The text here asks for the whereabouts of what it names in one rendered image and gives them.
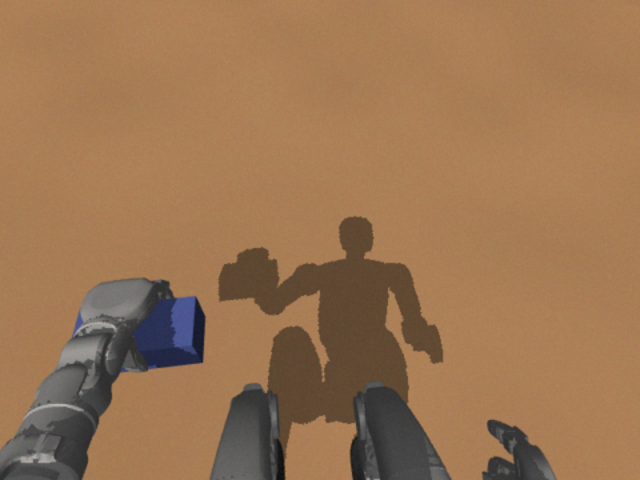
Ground left robot arm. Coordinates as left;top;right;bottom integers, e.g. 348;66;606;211
0;318;132;480

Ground right robot hand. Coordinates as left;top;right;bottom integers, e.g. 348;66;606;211
482;420;557;480

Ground left robot hand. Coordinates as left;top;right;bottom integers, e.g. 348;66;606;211
80;278;174;373

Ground carton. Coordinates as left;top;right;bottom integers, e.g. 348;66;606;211
72;296;205;373

